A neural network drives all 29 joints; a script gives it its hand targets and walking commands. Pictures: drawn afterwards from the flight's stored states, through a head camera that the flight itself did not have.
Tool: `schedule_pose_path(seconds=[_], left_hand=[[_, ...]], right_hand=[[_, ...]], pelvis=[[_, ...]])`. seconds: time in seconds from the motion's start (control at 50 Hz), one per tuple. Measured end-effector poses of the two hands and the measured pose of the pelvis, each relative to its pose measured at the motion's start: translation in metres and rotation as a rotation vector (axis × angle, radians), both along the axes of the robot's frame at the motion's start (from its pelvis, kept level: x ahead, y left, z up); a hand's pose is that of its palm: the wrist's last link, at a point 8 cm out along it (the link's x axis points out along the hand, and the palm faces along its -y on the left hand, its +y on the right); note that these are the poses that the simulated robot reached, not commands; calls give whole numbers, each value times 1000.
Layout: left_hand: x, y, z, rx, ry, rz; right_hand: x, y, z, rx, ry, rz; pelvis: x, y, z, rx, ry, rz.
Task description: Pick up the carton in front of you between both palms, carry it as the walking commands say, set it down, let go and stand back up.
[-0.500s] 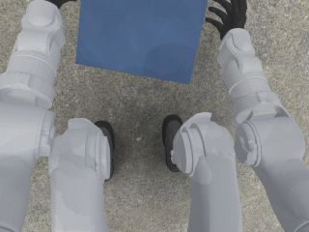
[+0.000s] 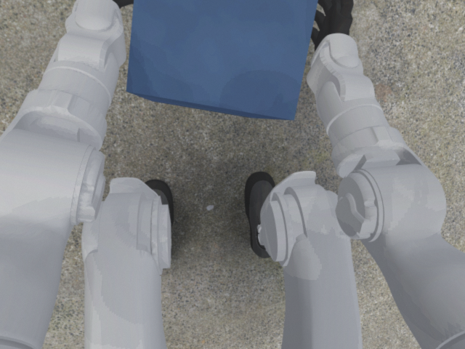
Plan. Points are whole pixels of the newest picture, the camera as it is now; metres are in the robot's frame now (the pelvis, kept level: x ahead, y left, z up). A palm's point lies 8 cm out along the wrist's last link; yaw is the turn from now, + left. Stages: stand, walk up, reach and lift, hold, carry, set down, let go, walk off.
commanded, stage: reach and lift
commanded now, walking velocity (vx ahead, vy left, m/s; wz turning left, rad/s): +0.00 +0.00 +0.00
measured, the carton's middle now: (216, 45) +0.51 +0.00 -0.25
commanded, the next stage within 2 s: none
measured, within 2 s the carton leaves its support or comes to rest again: leaves its support in 0.12 s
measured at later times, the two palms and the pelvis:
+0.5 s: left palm out of the picture +0.50 +0.16 -0.02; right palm (400, 24) +0.48 -0.14 -0.01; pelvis +0.00 +0.00 +0.06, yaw +2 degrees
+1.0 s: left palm out of the picture +0.46 +0.16 +0.13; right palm out of the picture +0.46 -0.14 +0.14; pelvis +0.04 +0.00 +0.18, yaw +3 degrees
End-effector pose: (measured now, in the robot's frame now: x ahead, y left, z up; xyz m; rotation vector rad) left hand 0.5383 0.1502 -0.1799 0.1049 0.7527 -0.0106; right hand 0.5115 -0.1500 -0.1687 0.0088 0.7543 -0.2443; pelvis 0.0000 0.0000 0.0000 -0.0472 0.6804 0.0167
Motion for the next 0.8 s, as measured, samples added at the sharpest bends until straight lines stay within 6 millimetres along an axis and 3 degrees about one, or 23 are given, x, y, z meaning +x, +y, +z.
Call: schedule_pose_path(seconds=[0.16, 0.28, 0.42, 0.52, 0.8], left_hand=[[0, 0, 10, -1, -4, 7], [-10, 5, 51, -24, -73, 33], [-30, 11, 127, -48, -80, 92], [-39, 12, 169, -43, -62, 102], [-57, 10, 246, -61, -77, 131]], right_hand=[[2, 0, 11, 13, -11, -11], [-8, 4, 49, 42, -87, -30], [-22, 11, 122, 67, -101, -14], [-29, 12, 163, 60, -82, 6], [-36, 11, 242, 58, -98, 32]], pelvis=[[5, 2, -9, 4, -22, 6], [6, 1, -2, 10, -35, 17], [4, -1, 33, 9, -18, 30], [4, -1, 64, 8, 6, 37], [17, -3, 132, 22, 28, 35]])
